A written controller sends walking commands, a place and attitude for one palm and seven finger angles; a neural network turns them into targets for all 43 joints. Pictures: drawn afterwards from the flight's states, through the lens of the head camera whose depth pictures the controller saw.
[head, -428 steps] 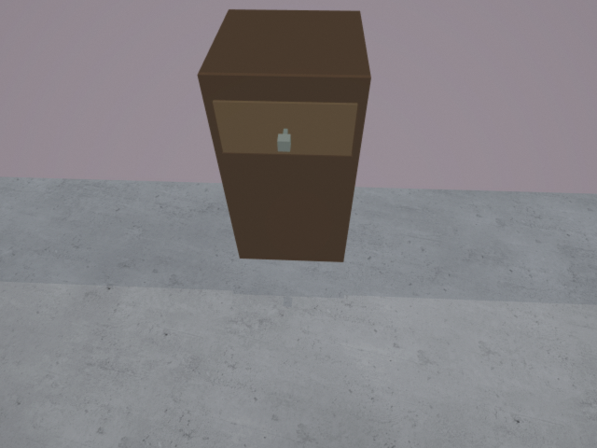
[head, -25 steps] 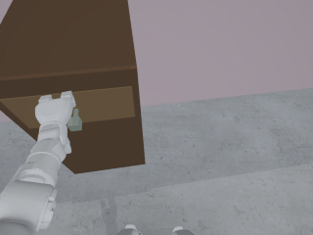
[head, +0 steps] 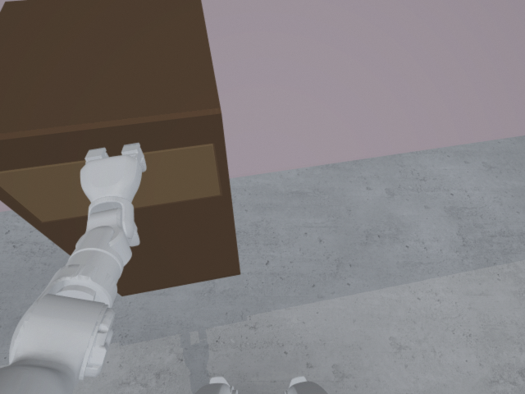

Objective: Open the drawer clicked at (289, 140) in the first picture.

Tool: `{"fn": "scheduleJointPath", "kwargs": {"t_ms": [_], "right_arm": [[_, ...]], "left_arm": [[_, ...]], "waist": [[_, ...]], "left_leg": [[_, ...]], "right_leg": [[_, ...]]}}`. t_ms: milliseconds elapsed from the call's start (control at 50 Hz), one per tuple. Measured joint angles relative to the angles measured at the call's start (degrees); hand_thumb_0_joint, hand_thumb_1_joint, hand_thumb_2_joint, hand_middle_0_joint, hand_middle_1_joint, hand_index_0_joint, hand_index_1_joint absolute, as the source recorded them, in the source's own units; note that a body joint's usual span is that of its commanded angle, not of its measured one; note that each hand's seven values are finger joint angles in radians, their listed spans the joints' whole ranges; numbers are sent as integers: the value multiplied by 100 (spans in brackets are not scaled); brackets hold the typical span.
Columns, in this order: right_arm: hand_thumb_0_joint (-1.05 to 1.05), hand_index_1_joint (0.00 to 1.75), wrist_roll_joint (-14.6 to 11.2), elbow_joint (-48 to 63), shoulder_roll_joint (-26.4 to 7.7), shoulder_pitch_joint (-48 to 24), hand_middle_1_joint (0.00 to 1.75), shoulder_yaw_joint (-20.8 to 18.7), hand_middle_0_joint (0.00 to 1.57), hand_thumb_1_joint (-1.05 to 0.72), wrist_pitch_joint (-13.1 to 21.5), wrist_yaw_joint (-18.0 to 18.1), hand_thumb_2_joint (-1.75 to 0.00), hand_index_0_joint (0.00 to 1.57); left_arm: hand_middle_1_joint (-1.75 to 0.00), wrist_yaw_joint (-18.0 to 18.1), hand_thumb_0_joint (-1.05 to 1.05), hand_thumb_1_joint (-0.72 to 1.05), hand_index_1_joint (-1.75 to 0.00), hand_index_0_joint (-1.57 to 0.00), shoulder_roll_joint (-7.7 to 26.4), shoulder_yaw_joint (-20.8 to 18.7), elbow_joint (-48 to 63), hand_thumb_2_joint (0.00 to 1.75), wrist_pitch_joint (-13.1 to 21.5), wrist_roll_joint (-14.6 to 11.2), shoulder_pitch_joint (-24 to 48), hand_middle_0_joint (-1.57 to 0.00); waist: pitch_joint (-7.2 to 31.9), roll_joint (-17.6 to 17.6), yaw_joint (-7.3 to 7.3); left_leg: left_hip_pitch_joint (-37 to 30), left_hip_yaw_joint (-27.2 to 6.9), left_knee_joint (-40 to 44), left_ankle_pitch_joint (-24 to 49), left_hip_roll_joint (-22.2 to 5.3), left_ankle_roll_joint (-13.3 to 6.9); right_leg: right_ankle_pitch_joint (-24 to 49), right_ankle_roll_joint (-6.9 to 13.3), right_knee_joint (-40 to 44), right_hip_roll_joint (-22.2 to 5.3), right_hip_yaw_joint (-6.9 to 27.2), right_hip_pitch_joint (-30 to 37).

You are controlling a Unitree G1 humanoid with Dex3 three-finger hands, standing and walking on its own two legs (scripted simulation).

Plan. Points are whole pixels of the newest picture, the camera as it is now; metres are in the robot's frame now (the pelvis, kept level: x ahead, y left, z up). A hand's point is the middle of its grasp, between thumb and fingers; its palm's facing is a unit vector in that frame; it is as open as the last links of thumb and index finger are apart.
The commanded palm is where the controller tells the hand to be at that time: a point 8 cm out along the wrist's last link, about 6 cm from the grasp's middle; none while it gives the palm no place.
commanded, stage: move the hooked fingers above the handle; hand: left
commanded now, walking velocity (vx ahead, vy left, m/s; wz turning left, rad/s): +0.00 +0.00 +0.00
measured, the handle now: (120, 202) +0.48 +0.25 -0.07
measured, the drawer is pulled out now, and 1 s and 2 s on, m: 0.00 0.00 0.00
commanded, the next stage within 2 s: none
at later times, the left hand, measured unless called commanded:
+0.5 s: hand (123, 201) +0.46 +0.23 -0.03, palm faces +0.03 -0.05 -1.00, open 13.5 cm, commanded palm +0.44 +0.23 +0.05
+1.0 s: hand (111, 206) +0.44 +0.24 -0.02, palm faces -0.07 -0.04 -1.00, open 13.8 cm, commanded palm +0.43 +0.23 +0.05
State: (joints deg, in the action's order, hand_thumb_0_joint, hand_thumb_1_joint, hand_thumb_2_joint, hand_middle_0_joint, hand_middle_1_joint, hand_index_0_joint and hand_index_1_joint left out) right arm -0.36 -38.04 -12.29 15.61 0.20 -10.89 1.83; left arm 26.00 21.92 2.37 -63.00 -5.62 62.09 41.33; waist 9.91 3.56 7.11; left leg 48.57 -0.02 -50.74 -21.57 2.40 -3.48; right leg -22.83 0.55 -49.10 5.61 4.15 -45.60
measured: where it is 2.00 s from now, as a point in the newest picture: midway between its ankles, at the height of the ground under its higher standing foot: outside the picture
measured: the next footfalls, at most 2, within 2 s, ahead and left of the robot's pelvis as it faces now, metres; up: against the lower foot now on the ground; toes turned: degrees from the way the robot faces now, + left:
none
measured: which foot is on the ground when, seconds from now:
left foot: down 0.00-1.00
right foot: down 0.00-1.00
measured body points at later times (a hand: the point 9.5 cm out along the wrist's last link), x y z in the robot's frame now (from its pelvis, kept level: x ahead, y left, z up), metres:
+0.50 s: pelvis +0.01 +0.00 -0.01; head +0.11 +0.01 +0.43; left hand +0.45 +0.23 +0.03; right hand +0.07 -0.27 -0.14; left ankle +0.02 +0.08 -0.69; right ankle +0.00 -0.12 -0.69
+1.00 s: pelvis +0.02 -0.01 +0.00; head +0.11 +0.00 +0.44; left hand +0.44 +0.24 +0.03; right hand +0.05 -0.29 -0.13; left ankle +0.02 +0.08 -0.69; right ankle +0.00 -0.12 -0.69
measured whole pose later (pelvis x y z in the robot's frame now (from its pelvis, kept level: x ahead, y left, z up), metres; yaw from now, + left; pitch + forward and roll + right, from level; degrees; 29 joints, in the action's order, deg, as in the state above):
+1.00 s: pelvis +0.02 -0.01 +0.00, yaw +2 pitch +21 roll -2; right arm 0.4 -39.5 -15.2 19.5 -4.4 -8.8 1.7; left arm 23.6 25.3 2.5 -57.3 3.3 62.1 36.0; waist 10.7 2.8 4.8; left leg 49.8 -2.3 -52.9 -23.7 2.5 -2.6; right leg -24.9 1.7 -50.0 5.8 1.7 -45.8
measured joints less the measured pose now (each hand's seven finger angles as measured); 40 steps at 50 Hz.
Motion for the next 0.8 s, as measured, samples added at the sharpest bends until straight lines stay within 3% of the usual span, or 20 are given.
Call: {"fn": "scheduleJointPath", "kwargs": {"t_ms": [60, 140, 240, 340, 440, 520, 640, 720, 800], "right_arm": [[0, 30, -45, 90, -13, 116, 30, 39, 21, -91, 22, 79, -90, 20], [0, 30, -50, 169, -109, 316, 30, -46, 21, -91, 112, 137, -90, 20], [0, 30, 15, 59, -272, 478, 30, -297, 21, -91, 250, 115, -90, 20], [0, 30, 130, -204, -317, 422, 30, -473, 20, -91, 326, 28, -90, 20], [0, 30, 231, -303, -246, 231, 30, -463, 20, -91, 284, -87, -90, 20], [0, 30, 207, -251, -134, 59, 30, -351, 20, -91, 155, -173, -90, 20], [0, 30, 73, -90, 35, -11, 30, -148, 21, -91, 52, -124, -90, 20], [0, 30, 18, 28, 42, 88, 30, -78, 21, -91, 66, -20, -90, 20], [0, 30, 10, 80, -51, 238, 30, -144, 21, -91, 112, 38, -90, 20]], "left_arm": [[-122, -329, 0, -49, -124, -38, 172, -67, -46, 30, 113, -105, -39, -34], [-121, -567, 0, -49, -122, -36, 466, -114, 62, 30, 456, -35, -180, -33], [-120, -536, 0, -49, -120, -34, 631, 60, 312, 30, 902, 33, -353, -32], [-120, -279, 0, -49, -120, -33, 372, 170, 709, 30, 1196, 29, -419, -32], [-124, 255, 0, -49, -121, -34, 76, 2, 687, 30, 1014, 196, -369, -39], [-123, 381, 0, -49, -124, -38, -48, -23, 534, 30, 577, 232, -363, -39], [-122, 3, 0, -49, -124, -40, -62, -15, 219, 30, 176, 19, -301, -37], [-121, -330, 0, -49, -123, -41, 99, -70, 182, 30, 328, -23, -298, -35], [-120, -421, 0, -49, -122, -39, 311, -113, 312, 30, 616, 29, -358, -33]], "waist": [[-12, -49, 14], [11, -106, -30], [14, -102, -160], [47, -100, -235], [151, -34, -191], [148, 35, -164], [64, 42, -115], [27, -15, -91], [22, -59, -123]], "left_leg": [[-165, -12, 129, 37, -20, 17], [-130, -66, 96, 12, -33, 40], [184, -189, -190, -107, 6, 44], [490, -280, -496, -249, 68, 38], [622, -291, -671, -362, 71, 38], [464, -228, -581, -356, 44, 29], [-44, -117, -138, -201, 7, 25], [-246, -100, 73, -110, -10, 46], [-235, -123, 93, -92, -25, 71]], "right_leg": [[50, 21, 142, 14, 0, 168], [39, 51, 156, 32, -54, 162], [-93, 60, -52, 11, -197, -79], [-266, 50, -314, -30, -314, -330], [-370, 44, -456, -25, -337, -445], [-346, 37, -390, -7, -266, -318], [-180, 49, -37, 4, -121, 114], [-92, 73, 139, 11, -89, 290], [-72, 99, 166, 26, -111, 284]]}}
